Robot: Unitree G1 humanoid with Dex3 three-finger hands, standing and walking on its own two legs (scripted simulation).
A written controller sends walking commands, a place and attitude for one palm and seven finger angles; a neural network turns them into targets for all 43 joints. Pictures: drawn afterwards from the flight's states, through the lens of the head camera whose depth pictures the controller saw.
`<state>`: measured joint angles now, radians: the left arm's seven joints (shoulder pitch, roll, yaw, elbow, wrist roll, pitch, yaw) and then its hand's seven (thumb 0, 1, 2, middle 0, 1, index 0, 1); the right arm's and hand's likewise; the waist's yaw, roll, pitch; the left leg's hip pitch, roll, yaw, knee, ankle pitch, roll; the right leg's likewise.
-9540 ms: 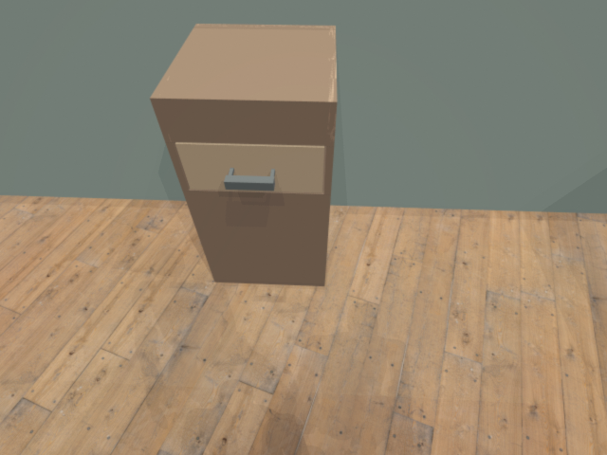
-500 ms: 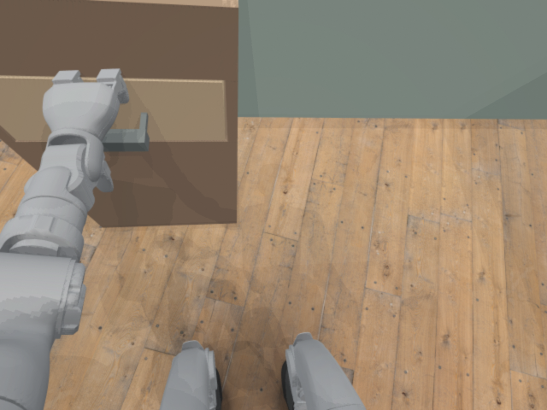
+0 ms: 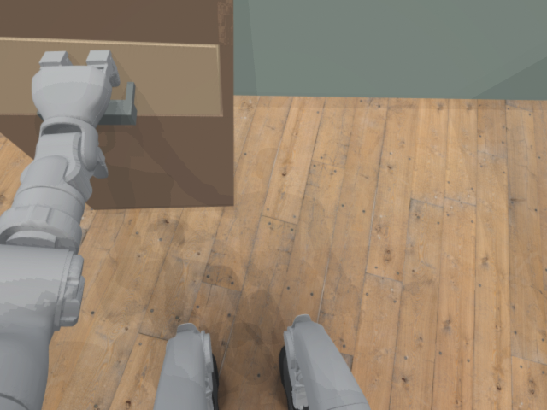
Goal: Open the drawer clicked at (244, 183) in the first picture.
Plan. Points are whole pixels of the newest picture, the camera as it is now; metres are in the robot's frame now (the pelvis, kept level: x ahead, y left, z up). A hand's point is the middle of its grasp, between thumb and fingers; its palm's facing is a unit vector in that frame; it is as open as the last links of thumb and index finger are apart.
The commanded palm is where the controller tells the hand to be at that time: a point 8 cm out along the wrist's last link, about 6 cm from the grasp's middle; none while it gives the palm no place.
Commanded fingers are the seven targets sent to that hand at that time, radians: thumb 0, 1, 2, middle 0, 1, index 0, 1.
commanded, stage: lower the fingers behind the handle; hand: left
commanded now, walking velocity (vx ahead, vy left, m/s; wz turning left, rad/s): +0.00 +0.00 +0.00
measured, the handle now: (91, 99) +0.59 +0.23 -0.04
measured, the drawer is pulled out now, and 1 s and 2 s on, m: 0.00 0.00 0.00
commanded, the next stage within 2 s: close the thumb around the handle in 0.90 s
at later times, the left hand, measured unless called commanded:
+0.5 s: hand (102, 133) +0.54 +0.22 -0.05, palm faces -0.08 +0.02 -1.00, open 13.8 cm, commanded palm +0.54 +0.18 -0.01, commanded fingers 0.00 -0.50 0.30 -0.30 -1.20 -0.30 -1.20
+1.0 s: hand (102, 132) +0.54 +0.22 -0.05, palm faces -0.09 -0.01 -1.00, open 13.8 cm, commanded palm +0.54 +0.19 -0.01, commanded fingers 0.00 -0.44 0.32 -0.30 -1.21 -0.30 -1.21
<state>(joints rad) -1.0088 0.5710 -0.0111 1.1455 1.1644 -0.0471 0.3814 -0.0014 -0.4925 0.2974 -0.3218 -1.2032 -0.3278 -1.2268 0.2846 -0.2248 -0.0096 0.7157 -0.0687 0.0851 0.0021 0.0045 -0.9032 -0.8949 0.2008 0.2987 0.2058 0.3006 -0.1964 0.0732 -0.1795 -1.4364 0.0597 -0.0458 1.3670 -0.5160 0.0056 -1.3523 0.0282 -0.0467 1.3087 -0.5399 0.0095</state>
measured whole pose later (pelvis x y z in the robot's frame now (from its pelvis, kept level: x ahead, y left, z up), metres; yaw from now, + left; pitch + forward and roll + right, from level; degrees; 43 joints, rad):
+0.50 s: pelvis -0.02 +0.00 -0.04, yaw -1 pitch +36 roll -6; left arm -1.05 0.65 -0.01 1.13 1.18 -0.08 0.30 0.00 -0.49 0.30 -0.32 -1.20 -0.31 -1.23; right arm 0.31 -0.23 0.01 0.69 -0.06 0.04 -0.01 0.00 -0.90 -0.89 0.20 0.30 0.21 0.30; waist -0.23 0.08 -0.19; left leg -1.62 0.06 -0.06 1.52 -0.53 0.00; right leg -1.54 0.03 -0.05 1.47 -0.56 0.01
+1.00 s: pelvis -0.01 +0.00 -0.03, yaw -1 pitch +36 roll -5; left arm -1.01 0.63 0.01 1.10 1.16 -0.10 0.31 0.00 -0.49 0.30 -0.32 -1.20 -0.33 -1.20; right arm 0.29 -0.23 0.01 0.69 -0.06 0.05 -0.01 0.00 -0.90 -0.89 0.20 0.30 0.21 0.30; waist -0.21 0.08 -0.19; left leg -1.58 0.07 -0.06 1.50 -0.55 0.00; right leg -1.50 0.04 -0.05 1.44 -0.57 0.01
